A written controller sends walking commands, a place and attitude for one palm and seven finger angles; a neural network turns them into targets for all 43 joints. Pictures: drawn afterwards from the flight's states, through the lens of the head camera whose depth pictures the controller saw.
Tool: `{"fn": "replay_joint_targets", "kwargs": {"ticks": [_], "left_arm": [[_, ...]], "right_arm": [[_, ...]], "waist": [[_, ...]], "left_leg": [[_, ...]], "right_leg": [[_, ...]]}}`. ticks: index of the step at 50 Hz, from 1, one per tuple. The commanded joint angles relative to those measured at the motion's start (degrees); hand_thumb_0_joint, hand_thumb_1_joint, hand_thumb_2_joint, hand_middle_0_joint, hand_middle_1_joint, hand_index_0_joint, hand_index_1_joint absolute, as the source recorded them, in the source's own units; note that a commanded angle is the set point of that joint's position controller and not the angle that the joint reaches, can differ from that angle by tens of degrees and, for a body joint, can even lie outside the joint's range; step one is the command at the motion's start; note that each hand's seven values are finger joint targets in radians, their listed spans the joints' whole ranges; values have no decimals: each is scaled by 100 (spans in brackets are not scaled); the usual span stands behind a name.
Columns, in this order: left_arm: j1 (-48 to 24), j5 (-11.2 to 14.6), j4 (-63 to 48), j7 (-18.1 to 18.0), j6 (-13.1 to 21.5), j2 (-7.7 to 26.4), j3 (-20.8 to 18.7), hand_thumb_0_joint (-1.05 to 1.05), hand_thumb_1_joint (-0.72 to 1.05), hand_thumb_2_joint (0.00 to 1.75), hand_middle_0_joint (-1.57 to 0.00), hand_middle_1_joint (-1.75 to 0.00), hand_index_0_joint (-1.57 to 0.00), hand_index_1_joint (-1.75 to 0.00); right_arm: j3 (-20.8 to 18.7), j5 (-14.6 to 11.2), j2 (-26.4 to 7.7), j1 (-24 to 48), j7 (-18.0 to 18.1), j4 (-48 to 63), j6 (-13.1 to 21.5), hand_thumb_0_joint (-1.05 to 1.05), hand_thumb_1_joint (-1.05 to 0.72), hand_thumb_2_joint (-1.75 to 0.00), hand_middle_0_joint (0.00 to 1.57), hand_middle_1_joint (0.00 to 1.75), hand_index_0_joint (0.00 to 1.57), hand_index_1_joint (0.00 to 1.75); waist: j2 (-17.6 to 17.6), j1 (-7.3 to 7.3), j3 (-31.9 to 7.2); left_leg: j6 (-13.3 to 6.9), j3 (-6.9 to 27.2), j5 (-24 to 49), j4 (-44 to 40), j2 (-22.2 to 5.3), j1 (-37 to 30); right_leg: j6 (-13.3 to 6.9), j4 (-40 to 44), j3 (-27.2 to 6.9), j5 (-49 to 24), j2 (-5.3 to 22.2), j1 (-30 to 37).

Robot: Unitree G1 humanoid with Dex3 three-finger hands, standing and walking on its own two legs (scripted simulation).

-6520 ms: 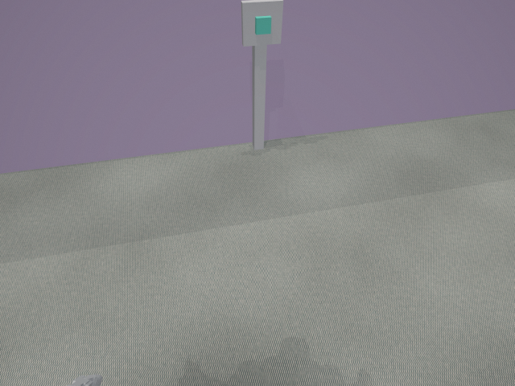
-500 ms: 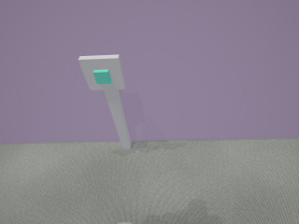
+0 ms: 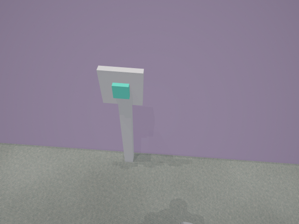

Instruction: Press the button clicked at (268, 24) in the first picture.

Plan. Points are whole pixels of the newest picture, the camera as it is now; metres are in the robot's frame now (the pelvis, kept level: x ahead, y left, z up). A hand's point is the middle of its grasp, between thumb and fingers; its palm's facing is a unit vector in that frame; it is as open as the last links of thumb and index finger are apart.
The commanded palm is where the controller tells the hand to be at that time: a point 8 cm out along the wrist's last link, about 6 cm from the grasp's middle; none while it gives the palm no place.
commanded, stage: take the last steps up to it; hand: left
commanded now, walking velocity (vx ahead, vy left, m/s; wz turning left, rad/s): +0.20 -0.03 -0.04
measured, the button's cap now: (121, 90) +0.61 +0.16 -0.04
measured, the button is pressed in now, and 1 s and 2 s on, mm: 0 0 0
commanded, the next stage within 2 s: come to a stop and stand still in 0.14 s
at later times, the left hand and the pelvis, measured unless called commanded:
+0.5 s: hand (107, 199) +0.23 +0.15 -0.17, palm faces +0.02 -0.97 -0.24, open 7.3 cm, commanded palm none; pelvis +0.13 -0.03 -0.01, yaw +0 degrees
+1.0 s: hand out of the picture +0.10 +0.23 -0.18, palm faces +0.01 -0.98 -0.19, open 7.4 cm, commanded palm none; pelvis +0.10 +0.03 +0.01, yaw -2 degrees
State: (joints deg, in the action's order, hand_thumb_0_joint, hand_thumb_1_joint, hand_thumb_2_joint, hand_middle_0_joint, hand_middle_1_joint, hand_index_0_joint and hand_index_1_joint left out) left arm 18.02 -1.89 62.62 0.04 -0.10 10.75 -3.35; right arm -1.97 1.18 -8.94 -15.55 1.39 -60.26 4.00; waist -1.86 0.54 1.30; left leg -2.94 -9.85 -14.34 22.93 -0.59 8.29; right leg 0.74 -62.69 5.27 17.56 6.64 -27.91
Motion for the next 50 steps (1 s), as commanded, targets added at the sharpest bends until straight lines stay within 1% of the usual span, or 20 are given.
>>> {"fn": "replay_joint_targets", "kwargs": {"ticks": [1, 9, 12, 13, 14, 15, 17, 20, 27, 30, 32, 33, 34, 35, 36, 38, 39, 42, 46, 50], "left_arm": [[-6, 35, -377, 36, 58, 81, -7, 0, 90, 90, -20, -30, -20, -30], [-1031, 61, -804, 23, 106, 71, 18, 0, 90, 90, -20, -30, -20, -30], [-186, 42, -548, 11, 206, 219, -25, 0, 90, 90, -20, -30, -20, -30], [450, 32, -330, -40, 288, 480, -80, 0, 90, 90, -20, -30, -20, -30], [856, 30, -213, -126, 377, 949, -155, 0, 90, 90, -20, -30, -20, -30], [879, 145, -186, -148, 349, 1053, -111, 0, 90, 90, -20, -30, -20, -30], [-70, 98, -401, -241, 267, 901, -45, 0, 90, 90, -20, -30, -20, -30], [-648, 58, -590, -316, 106, 716, -37, 0, 90, 90, -20, -30, -20, -30], [-842, 5, -884, -289, -60, 898, -191, 0, 90, 90, -20, -30, -20, -30], [-890, -22, -945, -273, -93, 965, -215, 0, 90, 90, -20, -30, -20, -30], [-939, 16, -947, -250, -127, 956, -217, 0, 90, 90, -20, -30, -20, -30], [-868, 68, -943, -227, -166, 830, -174, 0, 90, 90, -20, -30, -20, -30], [-618, 110, -970, -198, -215, 513, -91, 0, 90, 90, -20, -30, -20, -30], [-575, 138, -1054, -198, -244, 313, -51, 0, 90, 90, -20, -30, -20, -30], [-691, 78, -1018, -218, -331, 515, -89, 0, 90, 90, -20, -30, -20, -30], [-440, 43, -769, -125, -322, 605, -161, 0, 90, 90, -20, -30, -20, -30], [-242, 46, -646, -82, -277, 619, -150, 0, 90, 90, -20, -30, -20, -30], [-72, 49, -507, -45, -260, 618, -130, 0, 90, 90, -20, -30, -20, -30], [-278, 46, -549, -29, -237, 514, -76, 0, 90, 90, -20, -30, -20, -30], [-349, 82, -473, -24, -233, 376, -11, 0, 90, 90, -20, -30, -20, -30]], "right_arm": [[-88, -35, -595, -625, 35, -47, 70, 0, -90, -90, 20, 30, 20, 30], [-143, 50, -640, -997, 39, -336, -40, 0, -90, -90, 20, 30, 20, 30], [-119, 9, -644, -925, 45, -376, -74, 0, -90, -90, 20, 30, 20, 30], [-95, -46, -539, -903, 34, -367, -53, 0, -90, -90, 20, 30, 20, 30], [-58, -116, -256, -1171, 18, -280, -49, 0, -90, -90, 20, 30, 20, 30], [-61, -152, -324, -1157, 82, -265, -147, 0, -90, -90, 20, 30, 20, 30], [-55, -162, -204, -733, 99, -209, -304, 0, -90, -90, 20, 30, 20, 30], [-71, -132, -59, -693, 80, -248, -544, 0, -90, -90, 20, 30, 20, 30], [-217, -64, -321, -168, -18, 238, -693, 0, -90, -90, 20, 30, 20, 30], [-209, -77, -330, -101, -33, 358, -623, 0, -90, -90, 20, 30, 20, 30], [-192, -69, -377, -374, -30, 328, -551, 0, -90, -90, 20, 30, 20, 30], [-194, -59, -481, -464, -41, 288, -497, 0, -90, -90, 20, 30, 20, 30], [-246, -18, -881, -289, -44, 396, -438, 0, -90, -90, 20, 30, 20, 30], [-288, 40, -1283, -23, -33, 640, -433, 0, -90, -90, 20, 30, 20, 30], [-293, 58, -1307, 289, 45, 706, -428, 0, -90, -90, 20, 30, 20, 30], [-161, 69, -1072, 788, 104, 747, -415, 0, -90, -90, 20, 30, 20, 30], [-125, 46, -985, 841, 110, 739, -375, 0, -90, -90, 20, 30, 20, 30], [-151, 2, -999, 482, 134, 594, -345, 0, -90, -90, 20, 30, 20, 30], [-214, 5, -1014, -136, 174, 345, -322, 0, -90, -90, 20, 30, 20, 30], [-236, 11, -1068, -306, 164, 157, -343, 0, -90, -90, 20, 30, 20, 30]], "waist": [[603, 19, 367], [695, -235, 695], [441, 175, 230], [53, 438, -225], [-1025, 390, -827], [-712, 316, -1047], [-529, 145, -552], [-248, -78, -345], [-771, -9, -462], [-902, -56, -517], [-865, -243, -576], [-454, -292, -544], [924, -210, -368], [1989, -202, 20], [1753, -239, 154], [1180, 63, 432], [1041, 115, 263], [979, -36, -24], [873, -291, -203], [1159, -364, -293]], "left_leg": [[-709, 1098, 1748, -1308, -1571, -290], [-579, 893, 2578, -710, -1629, -383], [-269, 577, 3035, 518, -1255, -177], [-26, 373, 2585, 1463, -950, 380], [300, 98, 262, 2850, -247, 1450], [406, 584, -2056, 3605, -88, 1115], [394, 1079, -2025, 3792, -335, 1185], [470, 999, -1674, 3314, -268, 1071], [605, 882, -1215, 3168, -97, 1306], [568, 781, -1018, 2319, -102, 975], [528, 667, -143, 1073, -95, 318], [482, 731, 411, 308, -219, -222], [229, 1860, 523, -395, -1144, -252], [-325, 3066, 567, -1091, -2183, 797], [-487, 3195, -36, -1388, -2275, 1473], [-334, 2539, -703, -1332, -1691, 1451], [-314, 2293, -468, -1224, -1568, 1122], [-319, 1927, 18, -1175, -1508, 265], [-463, 2025, 1353, -948, -1699, -577], [-492, 1975, 1556, -883, -1674, -713]], "right_leg": [[80, 423, -285, -391, 158, -662], [-93, 2308, 64, -295, -140, 33], [-203, 3292, 338, -934, -485, 1562], [-334, 3382, -195, -2218, -55, 2635], [-903, 3527, -1795, -4869, 1350, 3738], [-1481, 3815, -1976, -6381, 1925, 3254], [-1589, 3923, -1700, -5751, 1763, 2201], [-1230, 4000, -896, -4913, 1332, 1609], [-1154, 4040, -775, -3964, 1186, 1533], [-1064, 3943, -798, -3246, 1077, 1465], [-774, 3645, -702, -2309, 868, 1215], [-515, 3320, -598, -1420, 616, 802], [-153, 2617, -259, 226, -10, 174], [91, 1678, -160, 1436, -513, 158], [67, 923, -746, 1441, -461, 432], [64, 327, -962, 700, -527, 262], [98, 334, -908, 540, -515, 186], [227, 328, -827, 287, -496, -1], [288, 903, -703, 547, -413, -56], [273, 1537, -533, 871, -374, 299]]}}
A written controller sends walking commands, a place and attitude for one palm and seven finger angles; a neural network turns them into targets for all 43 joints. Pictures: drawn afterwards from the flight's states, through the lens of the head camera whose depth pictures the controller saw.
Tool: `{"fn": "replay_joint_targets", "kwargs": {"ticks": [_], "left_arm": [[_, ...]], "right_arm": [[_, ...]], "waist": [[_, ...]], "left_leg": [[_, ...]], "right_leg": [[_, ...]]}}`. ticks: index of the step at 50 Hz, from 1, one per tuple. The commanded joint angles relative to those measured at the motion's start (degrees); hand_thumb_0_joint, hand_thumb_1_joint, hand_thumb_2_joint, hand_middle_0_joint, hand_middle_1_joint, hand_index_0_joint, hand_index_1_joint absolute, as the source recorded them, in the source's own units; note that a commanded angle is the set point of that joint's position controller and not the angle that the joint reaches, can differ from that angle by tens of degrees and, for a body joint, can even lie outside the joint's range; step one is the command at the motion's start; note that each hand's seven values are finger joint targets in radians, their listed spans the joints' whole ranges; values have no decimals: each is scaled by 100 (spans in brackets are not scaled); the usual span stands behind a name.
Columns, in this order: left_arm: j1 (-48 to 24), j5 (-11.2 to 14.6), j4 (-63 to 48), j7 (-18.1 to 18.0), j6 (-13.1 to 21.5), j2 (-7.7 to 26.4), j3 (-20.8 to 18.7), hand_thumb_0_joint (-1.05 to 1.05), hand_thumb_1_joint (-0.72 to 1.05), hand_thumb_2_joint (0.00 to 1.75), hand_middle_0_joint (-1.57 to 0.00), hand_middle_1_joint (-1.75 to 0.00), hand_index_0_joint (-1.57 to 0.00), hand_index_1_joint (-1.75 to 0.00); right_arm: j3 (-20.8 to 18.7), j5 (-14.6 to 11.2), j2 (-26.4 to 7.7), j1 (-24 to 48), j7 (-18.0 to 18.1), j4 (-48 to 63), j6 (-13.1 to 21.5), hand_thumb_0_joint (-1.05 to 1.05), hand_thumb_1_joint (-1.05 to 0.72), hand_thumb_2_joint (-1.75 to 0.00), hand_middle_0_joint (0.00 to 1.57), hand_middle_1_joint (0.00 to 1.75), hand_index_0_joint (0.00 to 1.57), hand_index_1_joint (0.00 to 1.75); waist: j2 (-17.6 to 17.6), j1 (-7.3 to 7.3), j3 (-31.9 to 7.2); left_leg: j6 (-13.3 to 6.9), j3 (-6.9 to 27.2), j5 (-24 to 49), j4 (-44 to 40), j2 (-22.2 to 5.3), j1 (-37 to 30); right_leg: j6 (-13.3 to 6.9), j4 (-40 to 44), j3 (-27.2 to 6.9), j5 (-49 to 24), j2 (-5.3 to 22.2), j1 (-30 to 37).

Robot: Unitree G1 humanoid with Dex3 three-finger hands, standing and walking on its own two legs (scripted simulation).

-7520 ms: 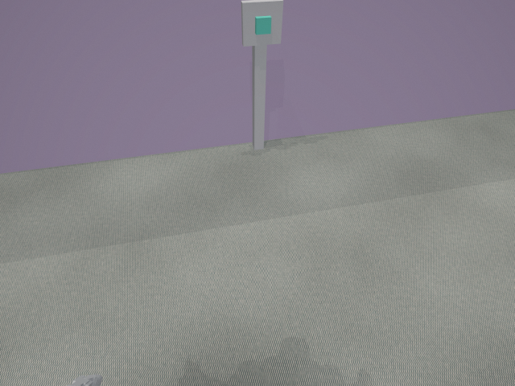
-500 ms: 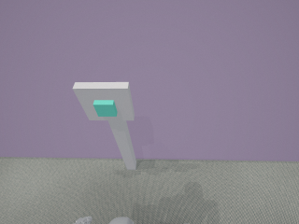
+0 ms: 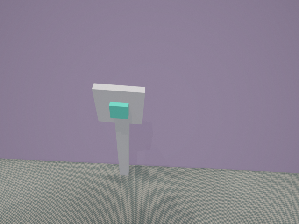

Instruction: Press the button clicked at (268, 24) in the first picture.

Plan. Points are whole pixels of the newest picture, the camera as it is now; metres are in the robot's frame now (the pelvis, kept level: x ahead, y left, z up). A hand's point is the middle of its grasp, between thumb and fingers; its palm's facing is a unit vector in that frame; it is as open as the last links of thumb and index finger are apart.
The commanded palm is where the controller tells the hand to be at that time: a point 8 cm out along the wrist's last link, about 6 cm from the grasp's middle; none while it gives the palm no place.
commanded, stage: come to a stop and stand still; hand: left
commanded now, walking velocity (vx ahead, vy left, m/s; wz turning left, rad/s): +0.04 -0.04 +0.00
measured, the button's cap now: (119, 109) +0.50 +0.14 -0.04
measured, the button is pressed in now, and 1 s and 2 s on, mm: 0 0 0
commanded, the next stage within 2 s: look again from close up in 0.62 s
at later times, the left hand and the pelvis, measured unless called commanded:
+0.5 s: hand out of the picture -0.02 +0.09 -0.18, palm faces +0.03 -0.98 -0.21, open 7.3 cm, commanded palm none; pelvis -0.02 -0.08 -0.01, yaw +0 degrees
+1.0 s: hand out of the picture -0.01 +0.12 -0.20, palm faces +0.05 -0.98 -0.18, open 7.4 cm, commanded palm none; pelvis -0.01 -0.04 -0.02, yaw +1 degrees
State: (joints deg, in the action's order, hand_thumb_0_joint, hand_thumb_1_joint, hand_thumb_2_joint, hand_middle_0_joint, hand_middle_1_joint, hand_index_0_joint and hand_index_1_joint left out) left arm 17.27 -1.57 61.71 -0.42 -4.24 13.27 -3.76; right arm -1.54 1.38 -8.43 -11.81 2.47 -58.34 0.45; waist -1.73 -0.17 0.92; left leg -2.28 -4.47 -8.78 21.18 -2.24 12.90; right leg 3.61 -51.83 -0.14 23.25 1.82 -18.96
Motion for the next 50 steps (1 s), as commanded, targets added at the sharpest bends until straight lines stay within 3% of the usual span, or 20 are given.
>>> {"fn": "replay_joint_targets", "kwargs": {"ticks": [1, 5, 7, 8, 10, 11, 12, 13, 15, 21, 35, 36, 37, 38, 39, 40, 42, 44, 45, 50], "left_arm": [[-264, 59, -346, 18, 178, 98, 49, 0, 90, 90, -20, -30, -20, -30], [-147, 92, -148, -21, 233, -49, 130, 0, 90, 90, -20, -30, -20, -30], [265, 96, 65, -58, 280, -76, 150, 0, 90, 90, -20, -30, -20, -30], [402, 84, 139, -90, 321, 8, 148, 0, 90, 90, -20, -30, -20, -30], [210, 87, 125, -162, 416, 376, 162, 0, 90, 90, -20, -30, -20, -30], [-28, 99, 58, -159, 426, 517, 168, 0, 90, 90, -20, -30, -20, -30], [-105, 101, 38, -165, 461, 511, 129, 0, 90, 90, -20, -30, -20, -30], [-173, 97, 41, -175, 448, 345, 172, 0, 90, 90, -20, -30, -20, -30], [-213, 120, 67, -172, 470, 145, 228, 0, 90, 90, -20, -30, -20, -30], [69, 162, 133, -180, 477, 33, 221, 0, 90, 90, -20, -30, -20, -30], [419, 126, 258, -198, 503, -166, 225, 0, 90, 90, -20, -30, -20, -30], [1003, 20, 373, -402, 714, 44, 210, 0, 90, 90, -20, -30, -20, -30], [831, -10, 113, -377, 804, 180, 220, 0, 90, 90, -20, -30, -20, -30], [663, -11, 19, -349, 808, 133, 222, 0, 90, 90, -20, -30, -20, -30], [451, -8, -115, -328, 805, 96, 201, 0, 90, 90, -20, -30, -20, -30], [433, -3, -182, -312, 793, 125, 213, 0, 90, 90, -20, -30, -20, -30], [390, 34, -217, -301, 732, 0, 256, 0, 90, 90, -20, -30, -20, -30], [517, 50, -217, -292, 638, -189, 278, 0, 90, 90, -20, -30, -20, -30], [548, 60, -178, -282, 591, -161, 290, 0, 90, 90, -20, -30, -20, -30], [489, 48, -177, -222, 501, -51, 332, 0, 90, 90, -20, -30, -20, -30]], "right_arm": [[-281, -9, -1127, -671, 45, -77, -2, 0, -90, -90, 20, 30, 20, 30], [-285, 0, -1089, -596, -20, -225, -30, 0, -90, -90, 20, 30, 20, 30], [-280, -39, -1026, -524, -40, -286, -43, 0, -90, -90, 20, 30, 20, 30], [-253, -66, -881, -563, -57, -326, -48, 0, -90, -90, 20, 30, 20, 30], [-101, -115, -339, -571, -122, -333, -60, 0, -90, -90, 20, 30, 20, 30], [-52, -77, -272, -617, -157, -351, -83, 0, -90, -90, 20, 30, 20, 30], [-52, -15, -275, -572, -145, -381, -149, 0, -90, -90, 20, 30, 20, 30], [-63, -2, -357, -606, -136, -430, -166, 0, -90, -90, 20, 30, 20, 30], [-18, -8, -275, -1002, -122, -634, -107, 0, -90, -90, 20, 30, 20, 30], [20, -48, -270, -1102, -66, -808, -62, 0, -90, -90, 20, 30, 20, 30], [-1, -71, -223, -957, -14, -782, -41, 0, -90, -90, 20, 30, 20, 30], [38, -103, -339, -113, -85, -266, 71, 0, -90, -90, 20, 30, 20, 30], [22, -72, -110, -501, -116, -30, 10, 0, -90, -90, 20, 30, 20, 30], [16, -101, -63, -610, -134, -39, 15, 0, -90, -90, 20, 30, 20, 30], [36, -94, -25, -620, -152, 16, 34, 0, -90, -90, 20, 30, 20, 30], [58, -101, -18, -658, -151, 22, 53, 0, -90, -90, 20, 30, 20, 30], [59, -90, -160, -855, -123, -20, 93, 0, -90, -90, 20, 30, 20, 30], [41, -61, -461, -931, -91, -59, 144, 0, -90, -90, 20, 30, 20, 30], [61, -55, -503, -855, -76, -74, 150, 0, -90, -90, 20, 30, 20, 30], [86, -58, -650, -584, -70, 56, 108, 0, -90, -90, 20, 30, 20, 30]], "waist": [[1168, -297, -264], [1224, -203, -163], [1105, -7, -205], [799, 52, -79], [-167, -23, 197], [-422, -110, 256], [-1321, -16, 580], [-1321, -32, 920], [-725, -180, 767], [52, -90, 662], [31, -66, 569], [-557, 351, 743], [-407, -89, 282], [-413, -122, -23], [-100, -109, -227], [-258, -126, -195], [-340, -176, -71], [482, -53, 138], [949, 3, 136], [396, 63, 423]], "left_leg": [[-549, 1439, 733, -743, -1476, -1104], [-462, 1428, 15, -801, -1288, -520], [-251, 1221, -457, -657, -1074, -112], [-38, 1005, -700, -474, -839, 266], [362, 384, -913, 190, -244, 610], [386, 276, -911, 332, -130, 270], [368, 253, -830, 597, -148, 237], [344, 280, -733, 786, -194, 222], [335, 294, -150, 543, -248, 34], [395, 366, 344, 267, -380, -191], [362, 369, 453, 239, -397, -384], [488, 201, -475, 1711, -212, 716], [293, 490, -1079, 2081, -80, 817], [230, 390, -1182, 2170, -136, 758], [223, 262, -1113, 2001, -74, 613], [228, 168, -980, 1631, -14, 449], [189, 305, -262, 782, -77, -81], [-16, 709, 965, 687, -515, -97], [-87, 876, 1203, 580, -555, 27], [-135, 957, 241, 218, -464, 303]], "right_leg": [[-41, 582, 47, 342, 99, -476], [-165, 1701, 263, 203, 20, 235], [-213, 2737, 433, -699, -18, 964], [-247, 3288, 309, -987, 103, 1367], [-631, 3930, -727, -300, 1110, 1063], [-747, 4151, -860, 476, 1275, 378], [-796, 4428, -999, 831, 1149, -100], [-836, 4482, -956, 797, 1119, -368], [-804, 4014, -576, -259, 866, -8], [-623, 3697, -316, -675, 537, 243], [-577, 3589, -231, -1145, 446, 387], [-74, 3527, -998, -4651, 908, 663], [-215, 3246, -776, -5209, 1188, 976], [-651, 3079, -537, -4716, 1059, 1093], [-894, 2981, -399, -4480, 1010, 1197], [-978, 2936, -335, -4025, 926, 1107], [-843, 2709, -245, -2963, 649, 756], [-631, 2577, -56, -1744, 272, 504], [-593, 2526, 44, -1293, 198, 633], [-537, 2696, 46, -860, 192, 683]]}}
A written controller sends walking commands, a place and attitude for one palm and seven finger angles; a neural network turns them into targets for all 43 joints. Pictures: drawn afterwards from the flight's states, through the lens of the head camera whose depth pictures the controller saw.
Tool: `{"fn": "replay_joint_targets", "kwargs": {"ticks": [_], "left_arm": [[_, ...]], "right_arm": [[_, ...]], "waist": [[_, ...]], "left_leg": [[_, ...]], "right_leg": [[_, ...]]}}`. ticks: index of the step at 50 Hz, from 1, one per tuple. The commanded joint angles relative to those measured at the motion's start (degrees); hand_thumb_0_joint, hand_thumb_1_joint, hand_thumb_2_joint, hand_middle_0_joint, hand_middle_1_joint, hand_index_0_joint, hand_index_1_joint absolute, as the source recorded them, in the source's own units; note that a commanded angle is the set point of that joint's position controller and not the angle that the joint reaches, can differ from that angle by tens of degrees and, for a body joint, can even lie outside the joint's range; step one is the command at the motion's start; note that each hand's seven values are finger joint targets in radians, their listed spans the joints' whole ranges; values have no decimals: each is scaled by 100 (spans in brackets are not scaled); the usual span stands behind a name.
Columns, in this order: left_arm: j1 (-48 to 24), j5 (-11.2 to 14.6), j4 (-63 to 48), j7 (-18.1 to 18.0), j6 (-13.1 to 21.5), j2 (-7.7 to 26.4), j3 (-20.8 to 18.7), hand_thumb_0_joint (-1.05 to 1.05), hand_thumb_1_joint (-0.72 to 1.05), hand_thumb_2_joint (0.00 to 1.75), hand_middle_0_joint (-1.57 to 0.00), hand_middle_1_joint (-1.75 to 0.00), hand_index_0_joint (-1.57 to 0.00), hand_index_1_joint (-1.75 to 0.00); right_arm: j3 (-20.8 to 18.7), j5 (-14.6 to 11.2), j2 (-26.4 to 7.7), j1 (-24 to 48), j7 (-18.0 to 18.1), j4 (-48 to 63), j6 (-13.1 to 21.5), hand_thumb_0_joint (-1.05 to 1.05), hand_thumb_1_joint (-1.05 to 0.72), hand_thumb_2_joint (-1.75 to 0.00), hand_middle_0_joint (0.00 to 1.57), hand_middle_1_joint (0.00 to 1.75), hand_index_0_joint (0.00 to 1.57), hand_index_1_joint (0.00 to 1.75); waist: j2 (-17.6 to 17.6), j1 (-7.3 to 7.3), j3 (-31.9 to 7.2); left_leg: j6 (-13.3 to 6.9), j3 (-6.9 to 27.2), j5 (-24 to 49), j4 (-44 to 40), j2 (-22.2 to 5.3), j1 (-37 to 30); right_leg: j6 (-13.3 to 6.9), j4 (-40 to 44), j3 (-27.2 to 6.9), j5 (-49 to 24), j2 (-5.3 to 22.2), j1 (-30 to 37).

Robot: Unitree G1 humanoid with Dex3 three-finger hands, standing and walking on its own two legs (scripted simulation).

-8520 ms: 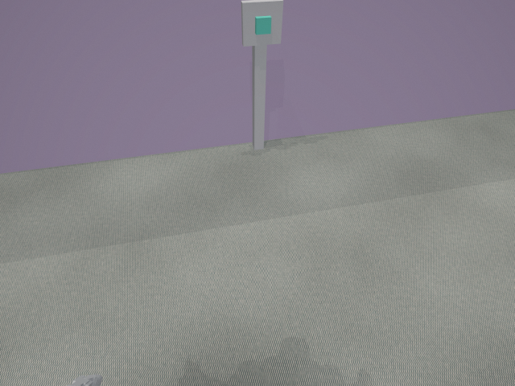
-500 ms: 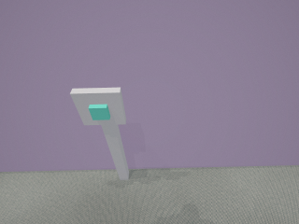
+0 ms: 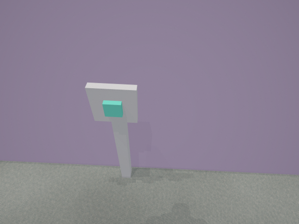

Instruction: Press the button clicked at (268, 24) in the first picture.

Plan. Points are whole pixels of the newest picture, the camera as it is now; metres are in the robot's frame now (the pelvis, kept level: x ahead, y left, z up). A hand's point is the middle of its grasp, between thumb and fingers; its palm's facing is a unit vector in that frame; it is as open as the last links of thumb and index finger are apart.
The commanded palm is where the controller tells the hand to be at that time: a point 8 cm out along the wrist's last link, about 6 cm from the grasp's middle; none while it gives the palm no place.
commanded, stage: look again from close up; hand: left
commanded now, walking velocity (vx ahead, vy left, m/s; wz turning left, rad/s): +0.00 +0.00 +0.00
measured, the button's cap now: (113, 108) +0.51 +0.17 -0.03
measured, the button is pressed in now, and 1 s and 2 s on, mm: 0 0 0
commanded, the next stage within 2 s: raise the hand and make a fist in 0.22 s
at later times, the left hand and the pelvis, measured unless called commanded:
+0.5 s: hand (77, 204) +0.18 +0.20 -0.04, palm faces +0.24 -0.96 -0.13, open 7.1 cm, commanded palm +0.11 +0.25 -0.06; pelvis -0.01 +0.01 -0.01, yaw +1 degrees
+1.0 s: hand (87, 216) +0.16 +0.18 -0.06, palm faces -0.01 -1.00 -0.05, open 3.7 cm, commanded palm +0.12 +0.24 -0.05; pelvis -0.05 -0.04 -0.10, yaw +1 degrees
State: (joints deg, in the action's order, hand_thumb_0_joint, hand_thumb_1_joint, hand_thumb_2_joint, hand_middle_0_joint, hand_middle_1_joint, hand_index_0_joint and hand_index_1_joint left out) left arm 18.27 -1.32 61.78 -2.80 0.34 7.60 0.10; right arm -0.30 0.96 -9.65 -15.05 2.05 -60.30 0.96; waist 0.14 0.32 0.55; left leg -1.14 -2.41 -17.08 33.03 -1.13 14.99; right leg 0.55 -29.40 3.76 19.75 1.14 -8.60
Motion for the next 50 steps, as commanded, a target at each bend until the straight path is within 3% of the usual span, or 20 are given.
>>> {"fn": "replay_joint_targets", "kwargs": {"ticks": [1, 13, 15, 16, 17, 18, 19, 20, 21, 22, 23, 25, 27, 29, 32, 34, 36, 39, 41, 50], "left_arm": [[359, 28, -197, 28, 38, 549, -53, 0, 90, 90, -20, -30, -20, -30], [227, 33, -190, 67, 15, 759, -36, 0, 90, 90, -20, -30, -20, -30], [228, 34, -171, 59, 21, 768, -32, 0, 90, 90, -20, -30, -20, -30], [389, -26, -89, -156, 118, 808, 1, 0, 90, 90, -20, -30, -20, -30], [-3764, 1036, -9266, -224, 1264, 2404, -1182, 0, 90, 90, -23, -33, -23, -33], [-883, 600, -7802, -401, 979, 1949, -936, 0, 90, 90, -25, -36, -25, -36], [712, 812, -6643, -512, 251, 505, -149, 0, 90, 90, -28, -39, -28, -39], [506, 973, -6411, -414, 229, 48, 9, 0, 90, 90, -31, -42, -31, -42], [18, 989, -6479, -335, 525, 450, -392, 0, 90, 90, -34, -45, -34, -45], [202, 962, -6049, -181, 876, 636, -695, 0, 90, 90, -36, -48, -36, -48], [838, 1035, -5444, 51, 1268, 405, -755, 0, 90, 90, -39, -51, -39, -51], [1737, 1156, -4775, 695, 2146, 234, -1001, 0, 90, 90, -45, -57, -45, -57], [1747, 1383, -4852, 1473, 3095, 241, -1081, 0, 90, 90, -50, -63, -50, -63], [1643, 1544, -4826, 2170, 3752, 729, -1478, 0, 90, 90, -56, -69, -56, -69], [1194, 1951, -5901, 2434, 3499, 1087, -1782, 0, 90, 90, -64, -78, -64, -78], [641, 2114, -6594, 2320, 3282, 1259, -1872, 0, 90, 90, -69, -84, -69, -84], [456, 2036, -7556, 2080, 3282, 1347, -1830, 0, 90, 90, -75, -90, -75, -90], [-290, 1847, -8174, 1916, 3421, 1392, -1512, 0, 90, 90, -83, -99, -83, -99], [-107, 1844, -7671, 2044, 3381, 1317, -1474, 0, 90, 90, -89, -105, -89, -105], [543, 2212, -6967, 2420, 2321, 1568, -2103, 0, 90, 90, -113, -132, -113, -132]], "right_arm": [[-38, -17, -549, -231, -33, 256, 55, 0, -90, -90, 20, 30, 20, 30], [0, -23, -696, -150, -52, 156, 70, 0, -90, -90, 20, 30, 20, 30], [6, -25, -693, -165, -52, 97, 74, 0, -90, -90, 20, 30, 20, 30], [-27, -87, -898, 110, -78, 415, 77, 0, -90, -90, 20, 30, 20, 30], [-317, -333, -1622, -129, 95, 2317, 929, 0, -90, -90, 20, 30, 20, 30], [-43, -292, -1057, 304, 292, 1988, 1483, 0, -90, -90, 20, 30, 20, 30], [-127, -337, -809, 359, 246, 1857, 1590, 0, -90, -90, 20, 30, 20, 30], [-212, -382, -865, 164, 213, 1762, 1601, 0, -90, -90, 20, 30, 20, 30], [-331, -296, -1067, 330, 179, 2066, 1627, 0, -90, -90, 20, 30, 20, 30], [-391, -199, -1195, 330, 152, 2175, 1601, 0, -90, -90, 20, 30, 20, 30], [-411, -135, -1157, 424, 123, 2337, 1576, 0, -90, -90, 20, 30, 20, 30], [-505, -88, -1100, 600, -26, 2618, 1531, 0, -90, -90, 20, 30, 20, 30], [-605, -65, -1102, 864, -168, 2943, 1520, 0, -90, -90, 20, 30, 20, 30], [-652, -135, -1101, 910, -305, 3219, 1523, 0, -90, -90, 20, 30, 20, 30], [-650, -226, -1149, 1051, -215, 3873, 1446, 0, -90, -90, 20, 30, 20, 30], [-598, -275, -1102, 984, -86, 4006, 1364, 0, -90, -90, 20, 30, 20, 30], [-577, -259, -999, 771, 20, 4024, 1316, 0, -90, -90, 20, 30, 20, 30], [-472, -184, -985, 546, 184, 3819, 1307, 0, -90, -90, 20, 30, 20, 30], [-443, -184, -977, 532, 249, 3626, 1327, 0, -90, -90, 20, 30, 20, 30], [-389, -294, -914, 683, 292, 3682, 1295, 0, -90, -90, 20, 30, 20, 30]], "waist": [[174, 18, 400], [25, 25, 216], [5, 24, 146], [160, 72, 522], [1199, -594, -2481], [1577, 26, -2521], [1291, -149, -1597], [622, -278, -687], [318, -331, -35], [-263, -364, -80], [-849, -234, -55], [-1252, 123, -653], [-1064, 314, -1065], [-155, 397, -1333], [96, 436, -2242], [-5, 253, -2015], [410, 139, -2297], [238, -288, -2068], [271, -336, -1827], [-119, 88, -2412]], "left_leg": [[-248, 751, 966, -1018, -563, 65], [-249, 684, 1245, -1142, -516, -202], [-249, 657, 1477, -1086, -515, -285], [-49, 537, 2447, -228, -581, -77], [115, 510, 3041, -650, -43, -1921], [174, 675, 3779, -803, -440, -2518], [349, 668, 3180, -999, -308, -1506], [244, 628, 2527, -852, -244, -848], [191, 664, 1523, -521, -114, -127], [143, 616, 837, -128, -19, 378], [115, 577, 580, 256, 31, 899], [184, 433, 883, 1030, 38, 1564], [239, 307, 640, 1735, 77, 2331], [238, 260, 480, 2273, 105, 2738], [94, 109, 35, 2547, 164, 2918], [44, 194, -520, 2687, 124, 3217], [-35, 192, -280, 2893, 73, 3070], [-101, 326, -154, 3237, -16, 3234], [-79, 359, -228, 3378, -30, 3478], [-63, 406, 41, 3144, 14, 3577]], "right_leg": [[-220, 460, -341, -494, 278, -335], [-152, 542, -340, -731, 400, -202], [-150, 541, -342, -838, 417, -159], [-134, 753, -658, -1625, 583, -576], [-289, 115, 59, -2384, 20, -452], [-305, -589, 56, -1135, -82, -805], [-178, -860, 212, -232, -101, -1285], [-137, -682, 183, -185, -70, -1538], [-156, -443, 261, -159, -92, -1822], [-149, -330, 336, -288, -108, -2076], [-141, -548, 399, -200, -147, -2394], [-189, -1472, 463, -374, -227, -2833], [-225, -2260, 322, -292, -221, -3339], [-306, -2726, 43, -210, -163, -3661], [-221, -2758, -284, 206, -143, -3500], [-151, -2478, -592, 1121, -176, -3706], [-145, -2441, -748, 862, -149, -3603], [-111, -2504, -782, 545, -201, -3907], [-95, -2496, -800, 551, -183, -4061], [90, -2346, -959, 88, -20, -3100]]}}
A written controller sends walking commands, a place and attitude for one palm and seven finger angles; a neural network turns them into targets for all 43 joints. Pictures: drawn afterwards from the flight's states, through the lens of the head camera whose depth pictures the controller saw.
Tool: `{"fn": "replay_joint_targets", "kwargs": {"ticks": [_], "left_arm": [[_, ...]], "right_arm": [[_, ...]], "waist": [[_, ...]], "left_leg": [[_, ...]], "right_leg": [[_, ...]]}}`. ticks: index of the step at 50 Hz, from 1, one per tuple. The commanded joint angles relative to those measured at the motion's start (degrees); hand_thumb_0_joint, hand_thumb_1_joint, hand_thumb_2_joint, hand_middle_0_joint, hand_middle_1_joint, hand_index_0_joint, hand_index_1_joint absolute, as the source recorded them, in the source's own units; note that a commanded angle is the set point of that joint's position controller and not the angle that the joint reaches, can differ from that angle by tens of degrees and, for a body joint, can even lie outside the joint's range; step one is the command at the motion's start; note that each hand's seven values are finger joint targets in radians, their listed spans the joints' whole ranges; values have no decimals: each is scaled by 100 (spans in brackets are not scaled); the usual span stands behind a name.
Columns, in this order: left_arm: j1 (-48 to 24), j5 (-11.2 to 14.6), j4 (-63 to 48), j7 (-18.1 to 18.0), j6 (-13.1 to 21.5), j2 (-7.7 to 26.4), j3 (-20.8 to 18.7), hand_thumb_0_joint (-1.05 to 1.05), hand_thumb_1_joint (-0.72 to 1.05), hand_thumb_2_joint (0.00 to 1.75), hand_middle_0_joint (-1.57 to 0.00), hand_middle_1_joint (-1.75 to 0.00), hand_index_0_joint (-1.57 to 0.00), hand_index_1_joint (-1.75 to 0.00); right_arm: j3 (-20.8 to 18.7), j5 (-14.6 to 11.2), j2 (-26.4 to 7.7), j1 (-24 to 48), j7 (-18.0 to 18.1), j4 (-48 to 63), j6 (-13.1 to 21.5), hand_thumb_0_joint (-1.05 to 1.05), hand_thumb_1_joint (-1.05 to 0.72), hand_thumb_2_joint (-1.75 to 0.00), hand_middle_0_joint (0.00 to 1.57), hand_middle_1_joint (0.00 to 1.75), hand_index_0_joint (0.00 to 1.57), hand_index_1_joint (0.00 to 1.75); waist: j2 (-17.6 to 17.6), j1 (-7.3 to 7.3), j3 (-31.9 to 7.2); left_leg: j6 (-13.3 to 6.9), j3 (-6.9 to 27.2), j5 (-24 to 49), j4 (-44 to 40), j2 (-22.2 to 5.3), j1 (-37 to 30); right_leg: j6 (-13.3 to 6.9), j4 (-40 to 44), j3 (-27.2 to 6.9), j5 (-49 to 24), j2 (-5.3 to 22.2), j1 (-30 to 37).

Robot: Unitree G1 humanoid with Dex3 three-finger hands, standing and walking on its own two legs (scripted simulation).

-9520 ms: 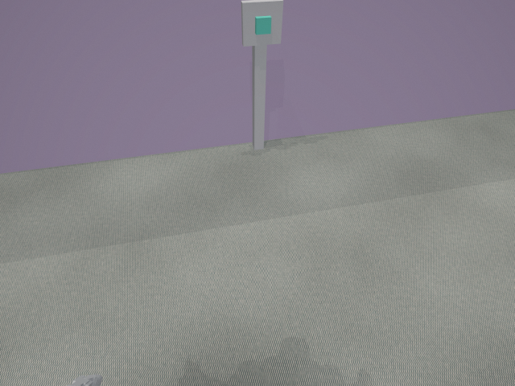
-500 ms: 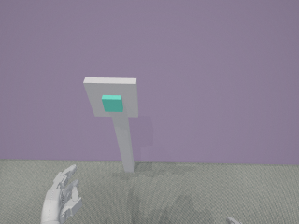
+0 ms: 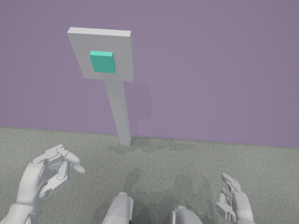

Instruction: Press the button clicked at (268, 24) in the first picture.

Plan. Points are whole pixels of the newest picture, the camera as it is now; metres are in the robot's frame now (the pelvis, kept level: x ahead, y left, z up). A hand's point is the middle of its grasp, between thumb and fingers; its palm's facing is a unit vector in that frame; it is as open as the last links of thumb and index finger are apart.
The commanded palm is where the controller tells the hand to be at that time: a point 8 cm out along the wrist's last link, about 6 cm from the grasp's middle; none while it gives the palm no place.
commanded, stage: raise the hand and make a fist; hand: left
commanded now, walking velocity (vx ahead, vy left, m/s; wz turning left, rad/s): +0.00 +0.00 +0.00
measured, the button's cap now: (103, 61) +0.57 +0.20 +0.08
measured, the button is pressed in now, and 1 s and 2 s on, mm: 0 0 0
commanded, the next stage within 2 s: aim a knuckle at the button in 1.32 s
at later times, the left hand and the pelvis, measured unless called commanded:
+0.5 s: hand (54, 171) +0.22 +0.24 +0.06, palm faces +0.01 -1.00 -0.04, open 3.1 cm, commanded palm +0.20 +0.29 +0.07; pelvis +0.01 +0.04 +0.01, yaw -1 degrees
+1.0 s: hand (51, 161) +0.24 +0.25 +0.07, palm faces +0.00 -1.00 -0.06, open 3.1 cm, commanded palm +0.21 +0.30 +0.08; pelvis +0.01 +0.04 +0.02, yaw -1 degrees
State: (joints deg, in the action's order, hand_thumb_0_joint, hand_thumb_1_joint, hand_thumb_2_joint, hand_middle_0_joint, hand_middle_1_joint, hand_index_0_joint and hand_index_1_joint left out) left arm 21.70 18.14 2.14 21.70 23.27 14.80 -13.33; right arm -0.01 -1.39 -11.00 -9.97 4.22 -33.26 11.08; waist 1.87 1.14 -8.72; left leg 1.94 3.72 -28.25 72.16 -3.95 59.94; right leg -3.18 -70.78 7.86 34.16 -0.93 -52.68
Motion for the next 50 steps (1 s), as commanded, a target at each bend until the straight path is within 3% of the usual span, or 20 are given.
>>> {"fn": "replay_joint_targets", "kwargs": {"ticks": [1, 4, 7, 9, 11, 12, 17, 21, 33, 39, 43, 48, 49, 50], "left_arm": [[286, 269, -940, -98, 12, 836, -827, 0, 90, 90, -116, -135, -116, -135], [302, 220, -902, -288, 176, 767, -773, 0, 90, 90, -124, -144, -124, -144], [152, 128, -904, -347, 412, 597, -491, 0, 90, 90, -130, -150, -130, -150], [143, 119, -938, -350, 518, 628, -431, 0, 90, 90, -130, -150, -130, -150], [157, 92, -1037, -352, 580, 616, -379, 0, 90, 90, -130, -150, -130, -150], [123, 95, -1020, -371, 594, 627, -383, 0, 90, 90, -130, -150, -130, -150], [212, 25, -1462, -550, 629, 599, -316, 0, 90, 90, -130, -150, -130, -150], [261, -110, -1496, -693, 489, 534, -162, 0, 90, 90, -130, -150, -130, -150], [-105, -167, -1651, -643, 168, 631, -137, 0, 90, 90, -130, -150, -130, -150], [-248, -130, -1531, -582, 67, 705, -214, 0, 90, 90, -130, -150, -130, -150], [-273, -120, -1621, -598, 37, 749, -256, 0, 90, 90, -130, -150, -130, -150], [-194, -78, -1423, -618, 29, 696, -289, 0, 90, 90, -130, -150, -130, -150], [-180, -62, -1256, -604, 9, 739, -335, 0, 90, 90, -130, -150, -130, -150], [-207, -45, -1292, -577, 30, 673, -282, 0, 90, 90, -130, -150, -130, -150]], "right_arm": [[-424, -51, -755, 173, 63, 966, 262, 0, -90, -90, 20, 30, 20, 30], [-426, -13, -736, 202, 34, 934, 252, 0, -90, -90, 20, 30, 20, 30], [-430, -2, -809, 91, 9, 924, 270, 0, -90, -90, 20, 30, 20, 30], [-443, 1, -866, 51, 13, 940, 290, 0, -90, -90, 20, 30, 20, 30], [-450, -9, -896, -5, 10, 971, 303, 0, -90, -90, 20, 30, 20, 30], [-451, -8, -910, -14, 15, 964, 307, 0, -90, -90, 20, 30, 20, 30], [-431, 5, -936, -22, -18, 1039, 289, 0, -90, -90, 20, 30, 20, 30], [-400, 17, -954, -30, -58, 1106, 190, 0, -90, -90, 20, 30, 20, 30], [-272, 33, -1016, -126, -83, 1334, 46, 0, -90, -90, 20, 30, 20, 30], [-236, 28, -1025, -123, -79, 1339, 38, 0, -90, -90, 20, 30, 20, 30], [-242, 11, -1028, -166, -70, 1327, 51, 0, -90, -90, 20, 30, 20, 30], [-250, 6, -1026, -176, -68, 1290, 53, 0, -90, -90, 20, 30, 20, 30], [-254, 13, -1031, -174, -65, 1285, 42, 0, -90, -90, 20, 30, 20, 30], [-254, 3, -1040, -168, -67, 1303, 44, 0, -90, -90, 20, 30, 20, 30]], "waist": [[-318, 38, -1448], [-443, 25, -1192], [-258, -83, -965], [-352, -85, -994], [-86, -86, -1104], [-161, -107, -1062], [259, -46, -1278], [347, -120, -1096], [415, -164, -1092], [341, -158, -1014], [474, -148, -1125], [332, -138, -1086], [96, -156, -1036], [165, -142, -1051]], "left_leg": [[-354, -210, 1181, -811, 299, -907], [-342, -178, 1172, -893, 286, -916], [-351, -188, 979, -1037, 293, -1044], [-374, -164, 1018, -1083, 291, -1162], [-377, -186, 971, -1164, 293, -1317], [-378, -170, 920, -1204, 299, -1340], [-356, -92, 968, -1460, 288, -1797], [-321, 14, 845, -1610, 262, -1908], [-259, 200, 703, -1797, 232, -2155], [-264, 203, 656, -1808, 256, -2047], [-267, 138, 832, -1819, 263, -2196], [-276, 77, 873, -1805, 283, -2108], [-302, 69, 870, -1750, 293, -1974], [-301, 28, 884, -1725, 304, -1943]], "right_leg": [[476, 1797, -1357, -1446, 207, 1351], [445, 1721, -1212, -1401, 151, 1152], [349, 1713, -1012, -917, 85, 760], [287, 1647, -901, -881, 18, 678], [255, 1616, -808, -790, 3, 566], [252, 1620, -761, -743, -8, 532], [177, 1437, -442, -962, -84, 471], [160, 1393, -296, -978, -120, 333], [141, 1427, -201, -1028, -166, 326], [128, 1462, -219, -1008, -184, 425], [139, 1537, -233, -1110, -163, 493], [152, 1591, -244, -1110, -166, 586], [158, 1596, -260, -1106, -184, 622], [164, 1602, -282, -1094, -164, 633]]}}
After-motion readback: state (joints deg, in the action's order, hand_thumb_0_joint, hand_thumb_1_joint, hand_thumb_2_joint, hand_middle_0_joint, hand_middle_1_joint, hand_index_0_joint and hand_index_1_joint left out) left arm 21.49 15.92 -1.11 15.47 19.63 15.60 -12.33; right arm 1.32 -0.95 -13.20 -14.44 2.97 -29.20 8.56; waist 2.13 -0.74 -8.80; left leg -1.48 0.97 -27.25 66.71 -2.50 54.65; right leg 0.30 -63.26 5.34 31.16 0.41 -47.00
